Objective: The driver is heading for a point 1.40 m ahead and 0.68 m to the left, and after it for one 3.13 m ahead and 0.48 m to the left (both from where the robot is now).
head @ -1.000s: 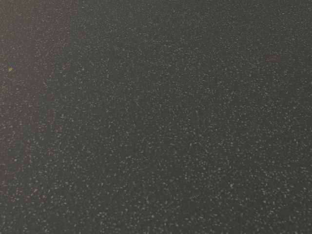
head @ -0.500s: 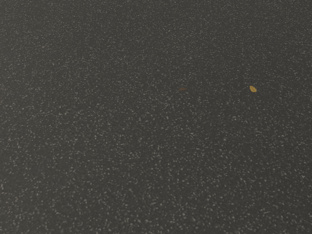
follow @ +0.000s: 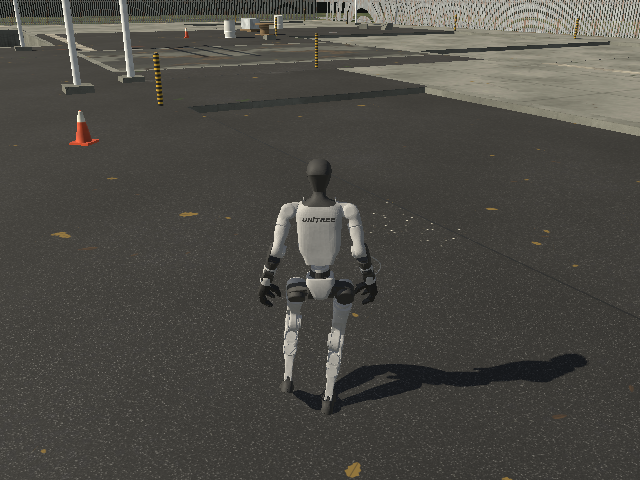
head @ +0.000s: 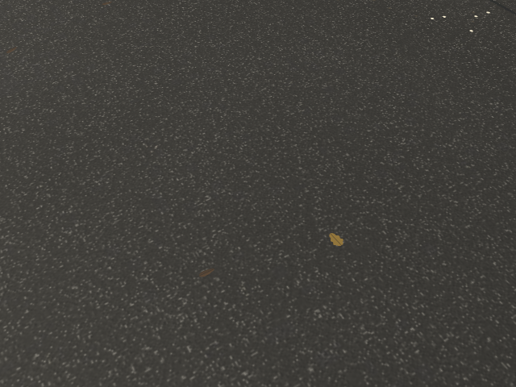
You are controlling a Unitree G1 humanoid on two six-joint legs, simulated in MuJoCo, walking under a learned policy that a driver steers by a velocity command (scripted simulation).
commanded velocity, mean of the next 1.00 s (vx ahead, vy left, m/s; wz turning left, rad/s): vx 1.00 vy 0.00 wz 0.84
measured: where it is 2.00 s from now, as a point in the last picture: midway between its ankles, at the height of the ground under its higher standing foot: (8, 137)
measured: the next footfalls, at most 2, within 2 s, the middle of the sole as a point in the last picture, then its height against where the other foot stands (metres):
left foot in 0.26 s outside the picture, level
right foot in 0.68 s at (227, 255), level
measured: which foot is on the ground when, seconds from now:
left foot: up 0.00-0.24, down 0.26-0.70, up 0.72-1.00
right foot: down 0.00-0.26, up 0.28-0.66, down 0.68-1.00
